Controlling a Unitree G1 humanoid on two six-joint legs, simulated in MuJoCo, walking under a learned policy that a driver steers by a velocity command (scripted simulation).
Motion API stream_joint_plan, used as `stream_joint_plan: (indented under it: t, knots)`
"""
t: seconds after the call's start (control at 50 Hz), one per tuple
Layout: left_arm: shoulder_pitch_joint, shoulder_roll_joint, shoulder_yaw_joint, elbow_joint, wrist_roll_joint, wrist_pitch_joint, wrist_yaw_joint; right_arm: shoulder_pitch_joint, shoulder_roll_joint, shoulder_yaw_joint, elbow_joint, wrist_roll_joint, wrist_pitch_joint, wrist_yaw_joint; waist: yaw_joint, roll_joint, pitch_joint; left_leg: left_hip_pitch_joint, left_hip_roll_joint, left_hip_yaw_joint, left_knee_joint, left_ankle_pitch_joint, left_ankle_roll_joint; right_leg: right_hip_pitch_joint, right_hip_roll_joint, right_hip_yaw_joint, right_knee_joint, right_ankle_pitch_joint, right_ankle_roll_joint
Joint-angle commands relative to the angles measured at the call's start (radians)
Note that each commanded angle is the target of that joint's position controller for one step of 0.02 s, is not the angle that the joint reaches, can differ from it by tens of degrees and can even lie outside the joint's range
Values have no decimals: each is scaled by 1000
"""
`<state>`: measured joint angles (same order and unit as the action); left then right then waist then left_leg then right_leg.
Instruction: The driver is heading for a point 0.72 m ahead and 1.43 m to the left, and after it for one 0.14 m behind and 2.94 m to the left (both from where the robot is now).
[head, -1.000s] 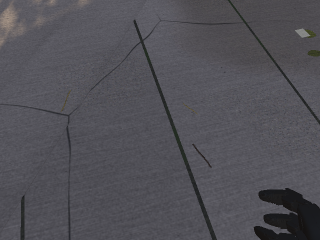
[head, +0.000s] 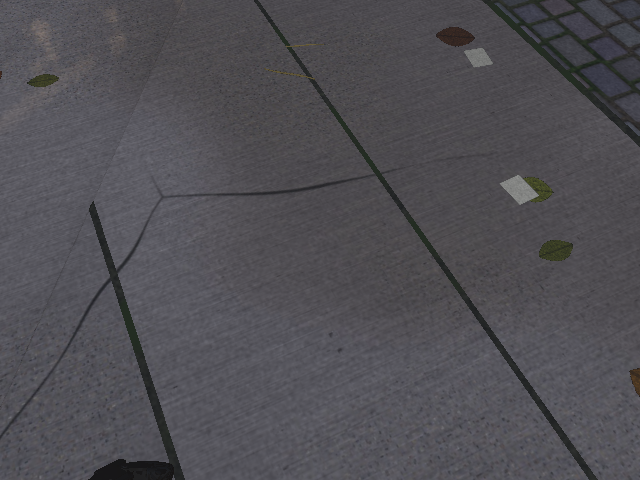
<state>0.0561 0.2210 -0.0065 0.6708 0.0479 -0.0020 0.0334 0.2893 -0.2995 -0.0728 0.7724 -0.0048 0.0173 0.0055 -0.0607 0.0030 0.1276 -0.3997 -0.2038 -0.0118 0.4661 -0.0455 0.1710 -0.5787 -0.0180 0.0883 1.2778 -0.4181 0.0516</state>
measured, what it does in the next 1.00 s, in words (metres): steps to the right, turning left: right foot, then left foot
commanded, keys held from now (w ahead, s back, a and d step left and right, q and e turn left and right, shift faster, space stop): q+shift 0.74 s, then shift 0.26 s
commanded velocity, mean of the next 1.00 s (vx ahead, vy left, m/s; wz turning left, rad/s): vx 0.03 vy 0.00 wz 0.86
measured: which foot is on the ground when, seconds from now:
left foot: down 0.00-0.42, up 0.44-0.92, down 0.94-1.00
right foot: up 0.00-0.40, down 0.42-0.94, up 0.96-1.00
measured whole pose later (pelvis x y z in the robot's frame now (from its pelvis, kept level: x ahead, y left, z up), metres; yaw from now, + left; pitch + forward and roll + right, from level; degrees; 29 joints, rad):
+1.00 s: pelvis +0.09 -0.10 +0.01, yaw +52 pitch +0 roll +0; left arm 0.29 0.32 0.05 0.73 0.02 0.05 0.00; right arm 0.11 -0.28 -0.03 0.65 -0.01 0.05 0.03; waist 0.05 -0.05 0.08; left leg -0.25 -0.04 0.01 0.55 -0.29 0.06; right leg -0.34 -0.09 -0.16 0.80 -0.49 0.02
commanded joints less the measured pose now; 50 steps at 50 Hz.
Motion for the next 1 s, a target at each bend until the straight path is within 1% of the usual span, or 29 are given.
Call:
stream_joint_plan:
  t: [0.02, 0.08, 0.12, 0.16, 0.24, 0.3, 0.34, 0.38, 0.4, 0.42, 0.44, 0.46, 0.48, 0.5, 0.52, 0.54, 0.56, 0.6, 0.64, 0.74, 0.8, 0.84, 0.88, 0.9, 0.92, 0.94, 0.96, 0.98, 1.0]
  knots:
    - [155, 122, 35, -24, -4, 36, 8, 34, -167, -48, -74, -3, -9, -6, 64, -33, -231, 136, 277, -393, -149, 286, 25, 41, -11, -6, -116, 68, 15]
    - [88, 135, 41, -50, -12, 47, 5, 25, -178, -59, -93, 8, 14, -15, 33, 45, -232, 189, 238, -449, -173, 8, -50, -20, -1, 23, -207, 126, 25]
    - [46, 147, 45, -59, -15, 49, 3, 25, -180, -64, -104, 8, 30, -16, 10, 80, -203, 219, 225, -503, -200, -182, -64, -59, 9, 41, -263, 143, 28]
    - [20, 156, 49, -61, -18, 42, 3, 33, -182, -68, -109, 4, 37, -14, -7, 100, -181, 255, 223, -549, -207, -255, -60, -79, 20, 57, -320, 145, 24]
    - [0, 172, 51, -59, -27, 19, 4, 37, -192, -74, -117, -7, 36, -9, -19, 127, -175, 307, 226, -618, -172, -207, -32, -49, 54, 75, -427, 115, -6]
    - [3, 187, 52, -56, -37, 4, 4, 16, -204, -76, -128, -15, 35, 0, -11, 139, -175, 280, 223, -661, -138, -112, -14, 48, 90, 76, -521, 83, -33]
    - [30, 198, 54, -49, -44, -3, 7, -15, -211, -75, -138, -18, 36, 6, 7, 147, -174, 228, 215, -691, -124, -55, -24, 158, 114, 73, -613, 73, -45]
    - [84, 215, 60, -36, -50, -8, 18, -61, -207, -71, -150, -16, 34, 10, 43, 157, -166, 140, 182, -718, -126, -120, -71, 323, 121, 71, -782, 106, -48]
    - [109, 224, 63, -31, -48, -12, 29, -74, -197, -66, -151, -7, 30, 10, 69, 129, -158, 75, 141, -701, -100, -248, -113, 430, 96, 73, -927, 187, -50]
    - [85, 272, 74, -42, -44, -12, 41, -6, -150, -54, -139, 3, 22, 6, 35, 4, -192, 2, 62, -598, 3, -504, -168, 544, -38, 171, -1032, 145, -75]
    - [74, 351, 85, -79, -35, -2, 42, 50, -99, -43, -146, 16, 17, -1, 20, -164, -244, -93, -50, -352, 289, -566, -215, 610, -314, 428, -1085, 22, -164]
    - [16, 350, 82, -85, -18, 6, 31, 5, -200, -64, -148, -23, 14, -3, 31, -133, -171, -180, -31, -210, 468, -513, -228, 468, -357, 488, -1117, 76, -237]
    - [28, 283, 71, -74, -20, 10, 24, -30, -239, -72, -154, -37, 18, 4, 28, -114, -153, -150, 55, -182, 571, -445, -229, 416, -328, 381, -1071, 218, -258]
    - [8, 236, 60, -75, -27, 12, 15, -8, -223, -69, -139, -37, 27, 15, 16, -97, -134, -140, 73, -162, 648, -387, -219, 390, -254, 245, -1033, 315, -236]
    - [-4, 223, 54, -86, -28, 15, 12, 25, -202, -64, -122, -29, 39, 27, 9, -110, -132, -141, 76, -139, 726, -353, -218, 385, -203, 152, -1016, 377, -219]
    - [-4, 215, 49, -96, -26, 18, 15, 47, -196, -60, -110, -19, 47, 38, 11, -127, -133, -151, 87, -109, 792, -335, -221, 391, -183, 96, -1006, 430, -218]
    - [16, 209, 47, -98, -25, 18, 16, 37, -195, -57, -114, -12, 53, 44, 20, -126, -136, -164, 105, -89, 812, -325, -226, 411, -180, 58, -993, 490, -222]
    - [75, 212, 53, -88, -22, 17, 13, -15, -179, -46, -128, -4, 58, 49, 52, -127, -128, -208, 138, -59, 769, -313, -238, 479, -181, 12, -982, 528, -221]
    - [127, 221, 62, -74, -21, 17, 12, -56, -161, -38, -139, -3, 61, 54, 78, -146, -126, -234, 167, -32, 709, -318, -252, 543, -200, -12, -972, 561, -221]
    - [177, 229, 81, -56, -17, 12, 2, -126, -123, -24, -171, 0, 70, 66, 98, -166, -147, -203, 224, 12, 574, -343, -250, 589, -271, -76, -957, 603, -244]
    - [185, 230, 88, -46, -16, 3, -14, -153, -88, -10, -190, 1, 71, 66, 95, -161, -170, -72, 219, 30, 442, -387, -219, 529, -285, -113, -931, 632, -250]
    - [177, 237, 92, -40, -17, 1, -25, -146, -76, -4, -189, 6, 69, 58, 87, -183, -187, 23, 193, 62, 348, -409, -195, 492, -283, -138, -899, 668, -243]
    - [189, 249, 96, -27, -23, 6, -32, -143, -75, -1, -188, 6, 64, 49, 88, -206, -193, 78, 173, 76, 234, -410, -174, 492, -289, -137, -858, 696, -235]
    - [187, 253, 97, -21, -33, 11, -34, -122, -72, 1, -180, 1, 59, 45, 70, -196, -195, 131, 164, 77, 128, -364, -160, 478, -282, -149, -818, 696, -218]
    - [181, 250, 96, -13, -46, 20, -35, -78, -70, 3, -162, -12, 48, 37, 36, -162, -199, 227, 157, 76, -52, -229, -146, 431, -265, -181, -755, 655, -178]
    - [235, 222, 89, 1, -50, 24, -39, -52, -114, -5, -149, -30, 35, 25, 30, -43, -221, 373, 227, -42, -179, -118, -130, 315, -229, -227, -644, 499, -112]
    - [280, 100, 56, -44, -28, 32, -50, -62, -214, -15, -175, -27, 20, 15, 68, 275, -245, 516, 557, -432, -183, 197, -44, 44, -104, -293, -414, -147, -23]
    - [207, 158, 66, -55, -21, 54, -32, -18, -246, -33, -167, -7, 16, 8, -9, 208, -235, 375, 619, -412, -121, 443, 99, 46, -39, -164, -303, -224, -15]
    - [192, 177, 73, -45, -35, 66, -29, -42, -182, -12, -149, -4, 16, 5, 17, 149, -193, 350, 548, -308, -114, 456, 102, 58, -54, -112, -252, -169, -16]
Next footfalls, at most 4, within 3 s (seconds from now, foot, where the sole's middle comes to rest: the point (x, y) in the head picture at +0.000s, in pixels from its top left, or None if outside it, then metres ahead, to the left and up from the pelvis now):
0.42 right None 0.21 -0.15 -0.76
0.94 left None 0.03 -0.02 -0.76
1.34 right None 0.19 -0.15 -0.76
2.34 left None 0.06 0.07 -0.76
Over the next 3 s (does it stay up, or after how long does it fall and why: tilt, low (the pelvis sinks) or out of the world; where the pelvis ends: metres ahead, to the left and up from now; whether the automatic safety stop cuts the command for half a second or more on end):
stays up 0.41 0.35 0.02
